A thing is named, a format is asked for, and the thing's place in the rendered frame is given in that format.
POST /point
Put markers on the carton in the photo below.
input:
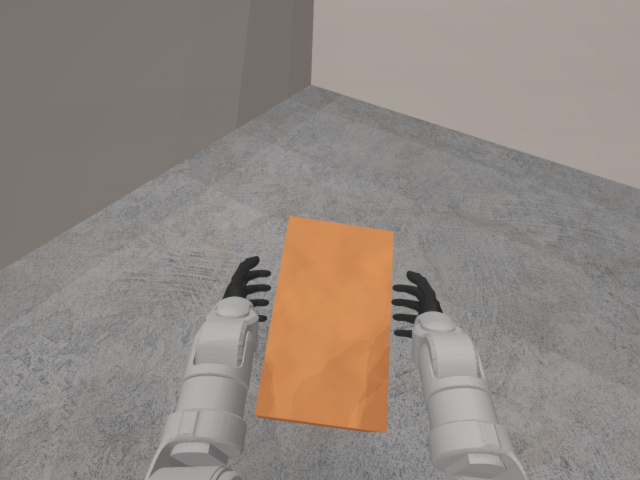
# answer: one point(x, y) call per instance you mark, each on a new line
point(327, 355)

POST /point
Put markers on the robot right hand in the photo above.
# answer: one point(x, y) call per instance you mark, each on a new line
point(424, 293)

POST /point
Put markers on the robot left hand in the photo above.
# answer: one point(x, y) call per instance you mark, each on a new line
point(238, 288)

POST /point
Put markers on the left robot forearm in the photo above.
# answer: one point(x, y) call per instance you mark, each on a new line
point(208, 428)

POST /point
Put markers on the right robot forearm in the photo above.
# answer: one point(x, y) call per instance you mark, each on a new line
point(466, 438)

